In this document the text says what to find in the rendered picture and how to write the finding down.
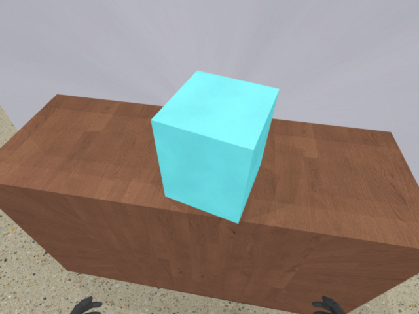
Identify left robot hand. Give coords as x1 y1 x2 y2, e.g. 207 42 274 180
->
70 296 102 314

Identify right robot hand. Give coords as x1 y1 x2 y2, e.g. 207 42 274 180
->
312 296 346 314

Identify pedestal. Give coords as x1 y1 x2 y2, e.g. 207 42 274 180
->
0 94 419 314

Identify carton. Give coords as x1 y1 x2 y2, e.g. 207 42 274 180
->
151 71 280 224

